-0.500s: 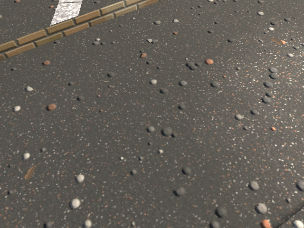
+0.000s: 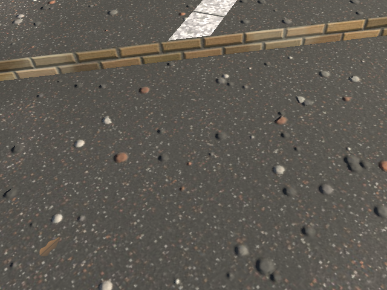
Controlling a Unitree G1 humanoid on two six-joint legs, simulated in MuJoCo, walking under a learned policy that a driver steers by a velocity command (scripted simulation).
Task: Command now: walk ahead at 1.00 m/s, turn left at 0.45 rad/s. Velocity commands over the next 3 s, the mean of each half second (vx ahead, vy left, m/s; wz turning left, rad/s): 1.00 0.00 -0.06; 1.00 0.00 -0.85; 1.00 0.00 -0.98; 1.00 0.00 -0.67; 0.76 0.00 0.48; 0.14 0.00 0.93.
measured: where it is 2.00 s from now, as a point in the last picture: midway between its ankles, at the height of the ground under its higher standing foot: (339, 88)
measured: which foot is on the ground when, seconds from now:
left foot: up 0.00-0.24, down 0.26-0.68, up 0.70-1.00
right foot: down 0.00-0.24, up 0.26-0.66, down 0.68-1.00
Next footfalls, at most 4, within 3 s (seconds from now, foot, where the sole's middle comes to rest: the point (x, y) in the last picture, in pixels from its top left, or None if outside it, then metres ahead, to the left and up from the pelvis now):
0.26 left None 0.37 0.04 -0.76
0.68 right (239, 213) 0.80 -0.10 -0.75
1.10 left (228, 130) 1.25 -0.08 -0.75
1.56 right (315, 108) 1.38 -0.51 -0.75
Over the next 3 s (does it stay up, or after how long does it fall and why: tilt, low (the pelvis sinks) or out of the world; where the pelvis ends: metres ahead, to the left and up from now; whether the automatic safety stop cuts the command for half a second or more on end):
stays up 1.69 -1.25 0.01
